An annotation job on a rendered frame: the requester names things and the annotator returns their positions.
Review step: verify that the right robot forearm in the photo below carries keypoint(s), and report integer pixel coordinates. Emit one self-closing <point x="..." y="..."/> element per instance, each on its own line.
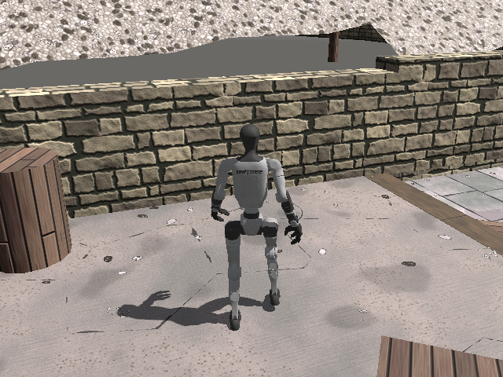
<point x="290" y="211"/>

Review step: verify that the left robot forearm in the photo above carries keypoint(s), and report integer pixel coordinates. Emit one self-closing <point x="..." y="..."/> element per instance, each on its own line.
<point x="215" y="204"/>

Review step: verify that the robot right thigh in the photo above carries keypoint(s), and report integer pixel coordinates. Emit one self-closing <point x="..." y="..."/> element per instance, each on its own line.
<point x="270" y="230"/>

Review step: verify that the right robot upper arm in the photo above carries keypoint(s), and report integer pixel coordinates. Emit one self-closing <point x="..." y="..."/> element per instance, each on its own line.
<point x="279" y="179"/>

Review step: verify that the left robot upper arm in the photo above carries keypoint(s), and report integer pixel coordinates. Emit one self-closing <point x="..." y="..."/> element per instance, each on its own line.
<point x="222" y="177"/>

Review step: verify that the robot left hand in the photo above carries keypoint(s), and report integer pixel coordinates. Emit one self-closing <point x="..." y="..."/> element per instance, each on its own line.
<point x="222" y="211"/>

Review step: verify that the robot right hand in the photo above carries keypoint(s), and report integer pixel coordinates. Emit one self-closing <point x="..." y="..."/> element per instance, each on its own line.
<point x="298" y="233"/>

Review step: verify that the left robot foot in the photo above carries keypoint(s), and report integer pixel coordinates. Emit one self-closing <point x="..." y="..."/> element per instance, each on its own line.
<point x="235" y="324"/>

